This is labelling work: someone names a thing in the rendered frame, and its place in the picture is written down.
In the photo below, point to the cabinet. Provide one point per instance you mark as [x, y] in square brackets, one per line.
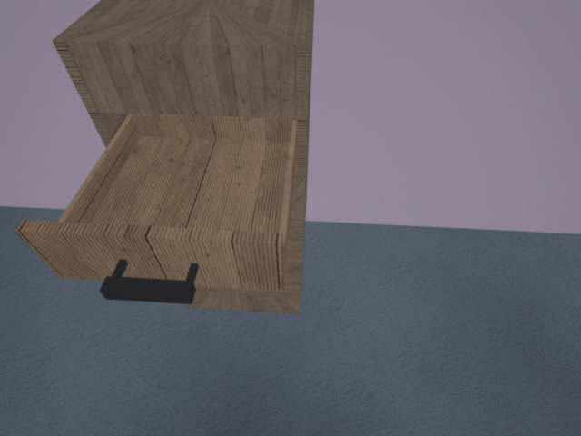
[231, 58]

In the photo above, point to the drawer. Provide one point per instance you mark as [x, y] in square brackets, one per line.
[171, 190]

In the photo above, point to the handle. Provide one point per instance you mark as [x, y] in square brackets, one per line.
[116, 287]

